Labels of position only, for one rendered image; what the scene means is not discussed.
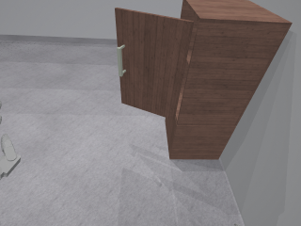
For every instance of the handle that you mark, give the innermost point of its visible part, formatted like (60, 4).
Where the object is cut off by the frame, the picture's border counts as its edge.
(119, 56)

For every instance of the cupboard door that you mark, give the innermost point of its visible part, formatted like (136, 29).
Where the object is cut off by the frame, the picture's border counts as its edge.
(154, 57)

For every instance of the robot left hand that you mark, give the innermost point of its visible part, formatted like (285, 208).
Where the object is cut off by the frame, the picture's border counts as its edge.
(10, 159)

